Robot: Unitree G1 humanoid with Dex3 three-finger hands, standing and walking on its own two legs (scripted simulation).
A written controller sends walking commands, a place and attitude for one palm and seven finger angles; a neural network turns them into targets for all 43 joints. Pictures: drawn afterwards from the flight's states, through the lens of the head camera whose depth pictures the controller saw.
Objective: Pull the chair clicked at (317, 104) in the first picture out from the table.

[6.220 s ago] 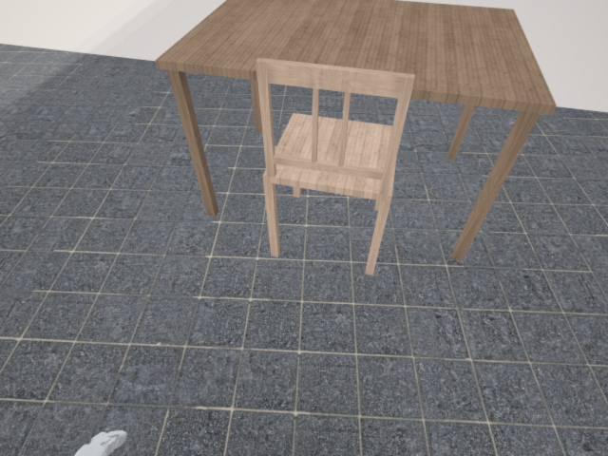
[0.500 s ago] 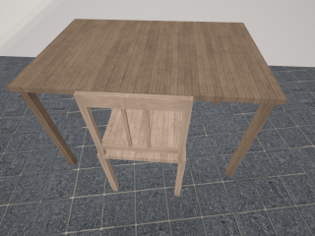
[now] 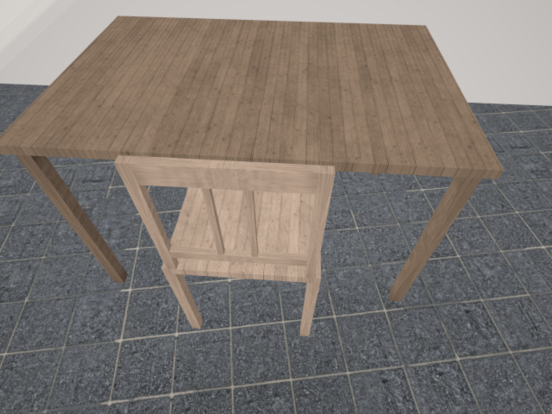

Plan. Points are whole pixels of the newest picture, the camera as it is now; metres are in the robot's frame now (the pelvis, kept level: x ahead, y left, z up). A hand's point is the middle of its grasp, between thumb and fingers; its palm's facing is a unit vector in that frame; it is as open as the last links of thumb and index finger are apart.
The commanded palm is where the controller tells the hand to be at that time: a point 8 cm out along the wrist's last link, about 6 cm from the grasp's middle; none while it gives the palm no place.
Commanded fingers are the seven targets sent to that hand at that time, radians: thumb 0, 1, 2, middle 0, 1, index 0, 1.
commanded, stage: look again from close up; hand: left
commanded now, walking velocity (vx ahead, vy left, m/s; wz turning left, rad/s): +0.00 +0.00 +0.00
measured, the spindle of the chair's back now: (214, 222) +0.52 +0.17 -0.12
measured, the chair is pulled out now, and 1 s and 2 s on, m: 0.00 0.00 0.00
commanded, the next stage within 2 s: shuffle to correct the standing spot in 0.22 s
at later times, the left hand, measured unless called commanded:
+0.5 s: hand out of the picture +0.00 +0.16 -0.18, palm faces +0.04 -0.98 -0.17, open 7.3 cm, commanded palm none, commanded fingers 0.00 0.90 0.90 -0.20 -0.30 -0.20 -0.30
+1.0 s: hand out of the picture +0.09 +0.16 -0.17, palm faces +0.05 -0.97 -0.23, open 7.3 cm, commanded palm none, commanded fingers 0.00 0.90 0.90 -0.20 -0.30 -0.20 -0.30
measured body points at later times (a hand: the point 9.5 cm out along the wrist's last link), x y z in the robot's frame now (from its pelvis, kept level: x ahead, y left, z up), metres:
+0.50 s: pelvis +0.02 -0.01 +0.00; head +0.03 -0.01 +0.45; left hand +0.00 +0.21 -0.16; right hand +0.00 -0.22 -0.17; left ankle -0.04 +0.10 -0.74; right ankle +0.00 -0.13 -0.74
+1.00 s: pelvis +0.07 -0.01 +0.00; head +0.10 -0.02 +0.44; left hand +0.08 +0.22 -0.16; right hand +0.06 -0.22 -0.17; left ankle +0.01 +0.10 -0.71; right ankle +0.04 -0.11 -0.74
